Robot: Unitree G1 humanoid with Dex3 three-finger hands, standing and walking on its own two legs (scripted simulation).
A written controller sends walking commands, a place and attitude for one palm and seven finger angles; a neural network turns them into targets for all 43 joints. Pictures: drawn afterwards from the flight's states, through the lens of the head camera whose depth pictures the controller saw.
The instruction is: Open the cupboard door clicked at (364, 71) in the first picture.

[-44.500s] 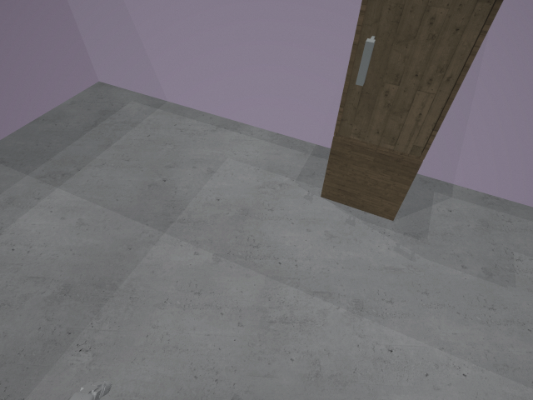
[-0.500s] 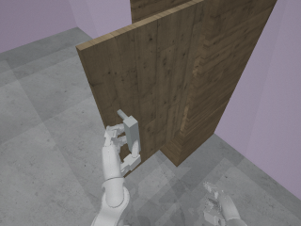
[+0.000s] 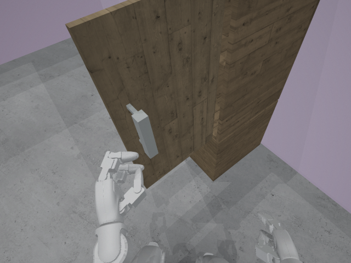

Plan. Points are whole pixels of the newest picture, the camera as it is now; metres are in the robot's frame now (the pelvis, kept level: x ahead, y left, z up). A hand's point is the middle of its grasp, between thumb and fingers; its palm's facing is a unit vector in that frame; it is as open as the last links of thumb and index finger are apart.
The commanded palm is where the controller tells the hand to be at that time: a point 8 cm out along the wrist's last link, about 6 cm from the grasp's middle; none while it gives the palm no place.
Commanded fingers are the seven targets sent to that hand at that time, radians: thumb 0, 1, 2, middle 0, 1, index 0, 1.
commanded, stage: open thumb and fingers to let go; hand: left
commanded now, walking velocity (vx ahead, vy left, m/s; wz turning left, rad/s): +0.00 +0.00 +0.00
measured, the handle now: (141, 131) +0.40 +0.10 +0.07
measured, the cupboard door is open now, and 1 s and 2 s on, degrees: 92 92 92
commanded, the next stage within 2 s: slide the hand sideways off the handle in 0.62 s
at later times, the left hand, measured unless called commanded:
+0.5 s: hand (134, 192) +0.25 +0.09 +0.07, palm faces +0.26 -0.96 +0.01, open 14.5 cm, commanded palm +0.21 +0.15 +0.07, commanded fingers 0.00 -0.50 0.30 -0.18 -0.50 -0.18 -0.50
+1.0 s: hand (119, 203) +0.23 +0.12 +0.06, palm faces -0.10 -0.99 +0.08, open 16.3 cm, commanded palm +0.21 +0.17 +0.07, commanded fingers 0.00 -0.50 0.30 -0.15 -0.30 -0.15 -0.30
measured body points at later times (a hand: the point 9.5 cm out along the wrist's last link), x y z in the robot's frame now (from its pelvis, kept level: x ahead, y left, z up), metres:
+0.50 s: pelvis +0.01 +0.02 +0.01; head +0.05 -0.02 +0.46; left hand +0.23 +0.14 +0.07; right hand +0.17 -0.23 -0.09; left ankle +0.05 +0.17 -0.65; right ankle +0.00 -0.01 -0.65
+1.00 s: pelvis +0.01 +0.09 +0.01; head +0.06 +0.07 +0.45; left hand +0.23 +0.18 +0.06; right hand +0.17 -0.14 -0.07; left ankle +0.05 +0.17 -0.65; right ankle +0.00 -0.01 -0.65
